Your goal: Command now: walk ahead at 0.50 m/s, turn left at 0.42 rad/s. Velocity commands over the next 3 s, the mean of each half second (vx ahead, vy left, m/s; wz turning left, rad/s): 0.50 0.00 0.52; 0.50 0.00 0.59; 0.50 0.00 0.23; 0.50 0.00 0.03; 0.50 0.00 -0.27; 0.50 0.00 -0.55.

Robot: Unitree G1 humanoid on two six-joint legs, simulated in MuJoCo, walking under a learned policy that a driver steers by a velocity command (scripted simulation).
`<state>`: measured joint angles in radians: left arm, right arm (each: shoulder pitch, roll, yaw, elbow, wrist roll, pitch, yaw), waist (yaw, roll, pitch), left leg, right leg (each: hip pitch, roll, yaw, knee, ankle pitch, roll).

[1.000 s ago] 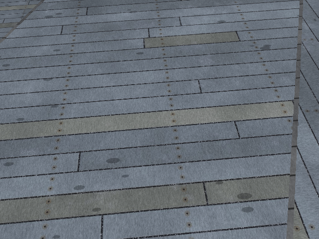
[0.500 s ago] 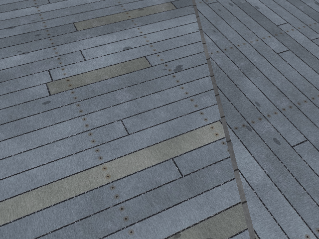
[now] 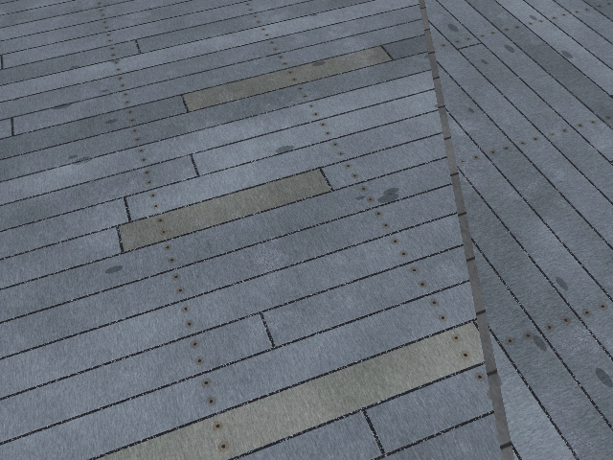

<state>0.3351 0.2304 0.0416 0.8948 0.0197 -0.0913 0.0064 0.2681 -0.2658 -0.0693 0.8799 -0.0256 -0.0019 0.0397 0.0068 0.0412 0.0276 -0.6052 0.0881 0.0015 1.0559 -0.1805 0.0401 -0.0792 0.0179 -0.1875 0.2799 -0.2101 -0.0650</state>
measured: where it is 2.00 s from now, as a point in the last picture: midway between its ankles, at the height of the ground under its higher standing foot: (158, 303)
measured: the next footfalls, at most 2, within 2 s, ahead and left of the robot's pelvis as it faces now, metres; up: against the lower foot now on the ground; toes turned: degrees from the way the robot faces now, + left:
left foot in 0.26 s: +0.29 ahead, +0.12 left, +0.00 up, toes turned +15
right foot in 0.80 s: +0.63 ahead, +0.05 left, +0.00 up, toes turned +30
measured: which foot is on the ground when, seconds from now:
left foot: up 0.00-0.24, down 0.26-0.80, up 0.82-1.00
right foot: down 0.00-0.28, up 0.30-0.78, down 0.80-1.00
